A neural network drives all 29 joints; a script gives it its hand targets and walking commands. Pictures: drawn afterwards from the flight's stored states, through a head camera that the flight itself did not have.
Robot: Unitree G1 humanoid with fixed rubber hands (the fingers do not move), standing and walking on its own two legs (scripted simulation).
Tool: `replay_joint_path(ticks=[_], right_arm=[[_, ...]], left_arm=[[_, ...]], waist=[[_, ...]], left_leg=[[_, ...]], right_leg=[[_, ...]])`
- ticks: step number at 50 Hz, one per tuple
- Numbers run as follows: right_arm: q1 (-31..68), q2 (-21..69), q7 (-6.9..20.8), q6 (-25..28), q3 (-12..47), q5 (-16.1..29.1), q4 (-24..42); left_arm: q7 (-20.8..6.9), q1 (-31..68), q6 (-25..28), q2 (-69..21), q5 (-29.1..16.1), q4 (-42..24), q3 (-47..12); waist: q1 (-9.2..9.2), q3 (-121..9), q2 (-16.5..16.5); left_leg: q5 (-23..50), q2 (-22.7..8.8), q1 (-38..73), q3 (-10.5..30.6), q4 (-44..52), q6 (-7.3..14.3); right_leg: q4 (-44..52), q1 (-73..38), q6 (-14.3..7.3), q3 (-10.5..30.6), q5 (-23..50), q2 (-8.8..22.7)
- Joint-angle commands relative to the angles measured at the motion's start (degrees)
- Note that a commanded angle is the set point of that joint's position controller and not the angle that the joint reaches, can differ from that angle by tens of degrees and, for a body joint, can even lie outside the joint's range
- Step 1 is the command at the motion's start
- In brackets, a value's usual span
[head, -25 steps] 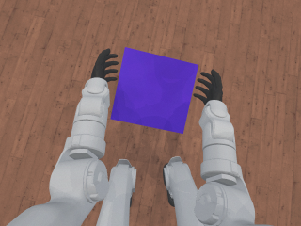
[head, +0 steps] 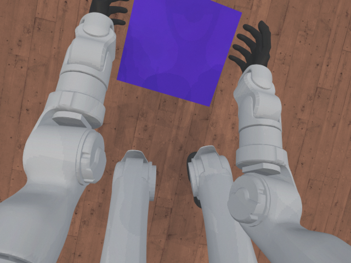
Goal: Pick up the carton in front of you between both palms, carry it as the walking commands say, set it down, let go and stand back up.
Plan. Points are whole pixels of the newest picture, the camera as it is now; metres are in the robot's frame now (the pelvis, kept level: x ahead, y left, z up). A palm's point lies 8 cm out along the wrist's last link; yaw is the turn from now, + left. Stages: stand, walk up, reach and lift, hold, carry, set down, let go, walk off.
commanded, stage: set down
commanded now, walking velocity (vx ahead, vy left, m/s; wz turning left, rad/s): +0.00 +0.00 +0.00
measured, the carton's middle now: (172, 50) +0.55 -0.01 -0.30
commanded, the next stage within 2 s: none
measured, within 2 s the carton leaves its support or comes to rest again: rests again in 0.34 s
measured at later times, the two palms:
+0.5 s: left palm (107, 2) +0.61 +0.13 -0.20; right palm (242, 50) +0.52 -0.16 -0.20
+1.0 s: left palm (107, 6) +0.61 +0.13 -0.21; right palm (237, 55) +0.52 -0.16 -0.23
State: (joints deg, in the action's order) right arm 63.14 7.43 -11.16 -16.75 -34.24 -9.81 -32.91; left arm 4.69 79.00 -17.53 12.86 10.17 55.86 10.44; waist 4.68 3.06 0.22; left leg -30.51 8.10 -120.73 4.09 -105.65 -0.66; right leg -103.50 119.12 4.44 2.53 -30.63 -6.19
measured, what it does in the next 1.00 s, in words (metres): lowers itself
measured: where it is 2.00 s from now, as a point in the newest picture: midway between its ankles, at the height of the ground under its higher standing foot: (167, 192)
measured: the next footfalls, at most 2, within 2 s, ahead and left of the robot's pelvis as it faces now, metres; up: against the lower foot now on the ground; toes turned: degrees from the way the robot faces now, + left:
none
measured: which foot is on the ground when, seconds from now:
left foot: down 0.00-1.00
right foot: down 0.00-1.00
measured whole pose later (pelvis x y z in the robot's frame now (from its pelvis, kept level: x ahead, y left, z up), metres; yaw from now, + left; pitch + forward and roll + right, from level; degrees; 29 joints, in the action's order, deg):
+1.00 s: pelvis +0.00 +0.01 -0.08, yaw -3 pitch +44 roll -6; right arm 79.9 3.3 -1.1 -13.0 -44.8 -17.6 -41.4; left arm -6.1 96.4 -12.4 19.3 17.3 65.7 20.2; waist 4.2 14.1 1.2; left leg -34.7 6.4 -130.5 2.0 -121.9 1.9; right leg -118.2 127.9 6.3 1.5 -34.7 -7.1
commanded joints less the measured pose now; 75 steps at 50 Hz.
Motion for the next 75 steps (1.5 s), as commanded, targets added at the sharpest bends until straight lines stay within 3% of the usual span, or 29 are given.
replay_joint_path(ticks=[1, 2, 3, 5, 6, 9, 10, 14, 16, 17, 18, 19, 28, 30, 32, 33, 37, 44, 46, 48, 53, 65, 68, 70, 71, 72, 73, 74, 75], right_arm=[[46.8, 41.3, 14.3, 2.6, 32.5, 8.7, 4.8], [46.4, 36.6, 14.7, 2.8, 31.0, 6.9, 5.9], [43.6, 38.4, 14.5, 2.3, 28.1, 6.7, 2.9], [48.7, 36.0, 14.0, 3.0, 30.7, 9.4, 4.1], [49.3, 35.5, 13.6, 3.2, 28.1, 7.9, 1.4], [48.9, 33.2, 14.1, 2.0, 23.7, 5.5, -1.9], [47.8, 33.8, 14.5, 1.5, 21.2, 3.4, -3.7], [46.1, 35.6, 16.0, 1.6, 21.2, 3.5, -6.7], [43.8, 32.9, 15.7, 1.0, 15.3, 1.5, -6.3], [46.5, 30.6, 16.0, 0.0, 16.0, 1.1, -7.8], [42.9, 30.5, 16.3, -0.6, 12.7, -0.7, -7.9], [41.6, 26.4, 16.1, -0.6, 10.7, -2.7, -9.7], [34.0, 29.4, 17.6, -0.8, 11.0, -3.5, -13.3], [35.4, 26.2, 18.0, -0.7, 8.1, -3.4, -11.8], [33.1, 26.9, 18.2, -2.2, 5.6, -5.3, -18.6], [31.2, 26.1, 18.2, -2.1, 5.2, -6.1, -16.4], [29.7, 24.0, 17.8, -1.6, 3.5, -6.9, -16.5], [30.6, 20.2, 15.9, -0.8, 2.6, -7.4, -19.8], [33.1, 19.2, 16.4, 0.3, 4.6, -5.4, -16.2], [27.9, 16.3, 15.8, -0.4, 1.1, -8.6, -18.8], [32.3, 15.5, 14.7, 1.1, 3.4, -5.1, -17.8], [31.6, 10.0, 14.3, 3.1, 2.0, -4.5, -16.6], [34.4, 14.5, 14.4, 3.4, 3.9, -1.2, -17.2], [30.9, 12.1, 13.9, 3.6, 3.1, -3.6, -17.8], [30.2, 14.0, 13.9, 3.3, 2.6, -2.6, -19.3], [29.7, 9.8, 13.7, 4.3, 0.2, -2.8, -18.9], [34.4, 11.7, 13.7, 4.0, 3.7, -1.4, -15.8], [28.7, 7.3, 13.1, 4.8, 1.1, -3.0, -18.4], [27.0, 3.9, 12.6, 5.8, 1.1, -3.1, -16.6]], left_arm=[[-14.6, 26.4, 3.6, -51.4, -6.4, -2.0, -16.1], [-14.9, 30.9, 3.9, -56.0, -10.2, -3.2, -18.2], [-14.8, 30.7, 3.7, -51.3, -8.9, -2.0, -19.0], [-14.0, 31.3, 4.0, -50.6, -10.7, -3.8, -19.1], [-13.7, 33.3, 4.4, -49.0, -10.9, -1.0, -18.7], [-13.6, 33.3, 3.1, -49.1, -8.6, 5.8, -18.8], [-13.9, 32.6, 2.9, -49.7, -8.7, 8.0, -17.0], [-15.2, 29.1, 3.3, -46.9, -6.3, 10.9, -12.6], [-15.4, 32.0, 2.8, -45.4, -4.4, 13.1, -10.4], [-15.6, 25.4, 1.9, -43.5, -0.7, 16.1, -7.7], [-16.0, 28.4, 1.6, -39.0, -1.1, 16.9, -6.0], [-16.9, 27.6, 1.1, -38.6, -1.8, 17.4, -9.6], [-18.6, 25.2, 1.6, -34.6, -0.4, 14.9, -6.4], [-18.5, 24.1, 0.5, -36.4, -1.2, 15.8, -6.1], [-18.0, 19.9, 0.0, -33.0, 4.8, 19.8, -1.9], [-18.0, 18.5, -0.9, -31.5, 4.6, 20.8, -1.0], [-18.7, 20.4, -0.8, -28.5, 5.0, 21.6, -1.8], [-19.4, 16.8, -0.2, -28.5, 6.2, 23.7, 1.3], [-18.9, 16.4, 0.9, -27.5, 7.2, 20.5, 1.6], [-19.1, 16.7, 0.6, -24.4, 6.5, 22.6, 3.2], [-18.5, 18.2, 1.1, -22.8, 7.3, 23.7, 2.9], [-18.6, 18.6, 2.0, -20.7, 4.8, 24.0, 1.1], [-17.9, 23.1, 3.0, -17.9, 3.6, 21.7, -2.7], [-18.0, 22.0, 3.7, -19.5, -0.1, 20.2, -2.0], [-18.0, 24.3, 3.7, -16.7, 2.5, 20.2, -3.8], [-17.6, 23.8, 3.8, -17.4, 0.5, 22.8, -6.3], [-16.8, 20.2, 3.8, -16.8, 3.0, 22.8, -1.0], [-16.8, 19.4, 4.4, -13.2, 2.8, 21.5, -2.2], [-15.6, 19.7, 5.8, -7.9, 3.3, 18.6, -0.5]], waist=[[-3.00, -72.1, 7.3], [7.91, -71.9, 9.0], [3.62, -71.5, 9.7], [3.24, -71.5, 8.4], [6.75, -70.7, 7.2], [4.32, -63.5, 14.8], [8.67, -62.7, 10.9], [4.32, -57.8, 9.5], [8.53, -54.8, 12.2], [0.53, -49.2, 13.8], [4.91, -47.9, 8.3], [8.66, -45.3, 13.2], [4.88, -35.2, 4.6], [5.89, -38.5, 10.1], [1.46, -33.7, 9.7], [3.36, -34.7, 5.2], [3.15, -32.7, 10.8], [4.36, -30.3, 5.5], [-0.85, -29.3, 5.8], [4.20, -27.6, 5.1], [0.56, -26.8, 6.3], [4.97, -21.6, 5.1], [0.71, -25.2, 5.0], [6.05, -24.8, 4.6], [3.15, -27.9, 5.1], [6.00, -25.7, 10.1], [-1.64, -25.3, 4.6], [5.84, -24.9, 3.5], [2.04, -24.1, 4.7]], left_leg=[[28.1, 0.9, 42.3, -4.1, 5.2, -0.8], [25.0, 0.8, 41.2, -2.8, 5.2, -1.6], [24.5, 0.9, 43.1, -4.5, 3.6, -1.7], [22.4, 1.6, 39.8, -4.7, 4.4, -1.6], [21.1, 0.7, 39.2, -3.3, 3.6, -1.0], [15.6, -0.1, 40.7, -3.4, 1.9, -0.7], [16.1, 0.2, 38.8, -2.5, 1.9, -0.7], [21.0, 0.5, 32.1, -2.9, 0.8, -0.2], [18.4, -0.1, 31.7, -3.3, -1.4, -0.4], [17.0, -0.1, 27.5, -4.2, -0.8, 1.0], [13.5, 0.2, 27.7, -2.4, 0.0, 1.3], [10.8, -0.7, 25.5, -2.8, -1.5, 0.0], [14.7, -1.1, 18.8, -1.4, -3.4, 1.0], [14.3, -0.5, 23.4, -1.4, -1.8, 1.4], [9.7, -1.0, 20.8, -2.5, -0.8, 1.9], [10.6, -0.8, 20.7, -1.1, -1.1, 2.4], [8.2, -1.9, 21.4, -0.7, -1.8, 2.8], [6.3, -1.8, 14.2, -1.2, -3.0, 2.9], [11.4, -1.5, 14.6, -1.6, -3.7, 2.8], [4.4, -2.9, 12.3, -0.1, -2.6, 3.5], [5.2, -3.1, 11.5, -2.1, -4.0, 2.6], [4.4, -4.3, 9.2, 1.0, -5.0, 3.3], [8.3, -4.4, 11.0, 1.0, -5.0, 3.6], [7.9, -4.0, 10.6, 1.2, -5.3, 3.0], [10.1, -4.5, 12.6, 1.1, -7.1, 3.1], [9.8, -4.5, 15.6, 0.6, -6.9, 2.1], [13.1, -3.6, 16.9, 1.3, -5.6, 3.1], [11.8, -4.0, 13.6, 0.8, -6.9, 1.8], [14.1, -4.3, 15.8, 0.4, -7.7, 1.4]], right_leg=[[1.7, -30.7, 0.8, -7.6, 23.2, -2.6], [1.8, -31.7, -0.4, -9.4, 22.3, -2.4], [1.7, -28.7, -0.2, -8.0, 21.9, -2.3], [-0.8, -29.0, 0.2, -9.6, 21.1, -2.2], [-2.2, -31.2, 0.0, -10.0, 20.5, -2.1], [-3.3, -22.7, -0.1, -9.6, 14.6, -1.2], [-2.8, -24.5, -0.2, -9.9, 15.6, -1.5], [-4.6, -20.3, 0.6, -10.1, 18.7, -1.1], [-3.9, -17.4, -0.2, -9.3, 17.1, -2.0], [-4.4, -16.8, 0.4, -7.6, 16.1, -1.4], [-4.1, -16.6, 0.3, -8.5, 12.8, -1.0], [-3.6, -16.3, -0.6, -8.8, 12.1, -0.7], [-6.4, -13.5, -0.8, -7.2, 14.4, -0.7], [-6.8, -10.2, -1.5, -8.7, 12.3, -1.1], [-6.0, -8.2, -1.3, -8.5, 7.2, -1.9], [-6.1, -11.7, -0.5, -8.7, 8.7, -1.3], [-7.6, -9.9, -0.6, -7.7, 8.0, -1.2], [-6.7, -12.5, -2.0, -7.9, 8.7, -1.7], [-8.0, -9.0, -1.2, -7.2, 10.0, -1.6], [-7.8, -11.2, -1.1, -8.9, 6.8, -1.3], [-8.0, -11.0, -1.5, -7.3, 8.1, -1.1], [-10.2, -8.1, -1.6, -8.5, 6.5, -0.9], [-12.5, -10.9, -1.2, -7.6, 9.7, -0.3], [-11.8, -11.4, -1.3, -8.4, 10.3, -0.5], [-13.5, -9.9, -0.6, -8.6, 11.8, -0.9], [-13.3, -10.0, -0.9, -8.9, 9.8, -0.3], [-13.3, -6.6, 0.3, -9.1, 10.3, -0.1], [-11.6, -12.2, -0.5, -9.7, 13.4, -0.3], [-12.4, -11.8, -0.7, -8.9, 13.7, -1.2]])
